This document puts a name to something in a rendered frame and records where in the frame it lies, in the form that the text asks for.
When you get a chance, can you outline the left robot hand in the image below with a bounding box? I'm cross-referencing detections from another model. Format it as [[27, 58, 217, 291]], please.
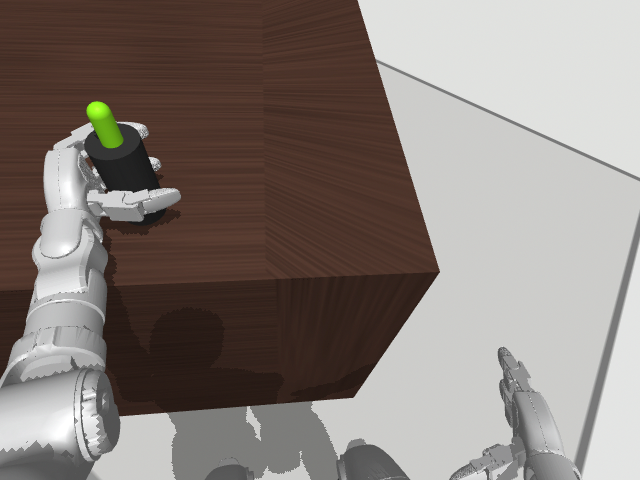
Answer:
[[43, 122, 181, 223]]

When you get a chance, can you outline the right robot arm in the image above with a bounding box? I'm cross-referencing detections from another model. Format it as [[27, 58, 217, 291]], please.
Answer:
[[523, 453, 582, 480]]

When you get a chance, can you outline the bottle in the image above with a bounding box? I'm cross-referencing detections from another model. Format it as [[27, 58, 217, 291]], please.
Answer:
[[84, 101, 167, 226]]

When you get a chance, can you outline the left robot arm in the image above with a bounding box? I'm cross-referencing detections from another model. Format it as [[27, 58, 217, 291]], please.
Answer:
[[0, 209, 120, 480]]

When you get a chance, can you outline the right robot hand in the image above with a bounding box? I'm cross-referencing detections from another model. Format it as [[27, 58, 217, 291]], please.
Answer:
[[449, 347, 565, 480]]

